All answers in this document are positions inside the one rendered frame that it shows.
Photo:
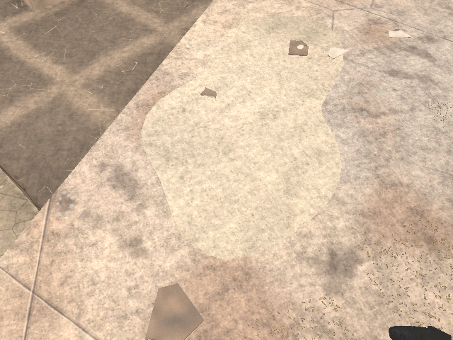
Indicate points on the robot right hand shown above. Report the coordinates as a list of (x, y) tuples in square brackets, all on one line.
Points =
[(417, 333)]

